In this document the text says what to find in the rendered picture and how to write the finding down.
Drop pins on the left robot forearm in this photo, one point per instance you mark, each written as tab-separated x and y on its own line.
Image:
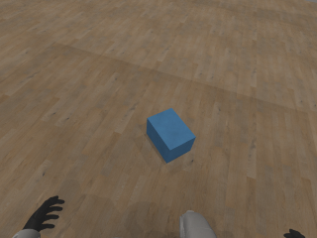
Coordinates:
27	233

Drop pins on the left robot hand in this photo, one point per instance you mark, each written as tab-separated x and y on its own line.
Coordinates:
39	216

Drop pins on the right robot thigh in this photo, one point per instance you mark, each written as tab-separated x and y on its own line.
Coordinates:
194	225

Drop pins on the carton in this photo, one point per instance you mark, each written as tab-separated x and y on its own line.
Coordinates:
169	134

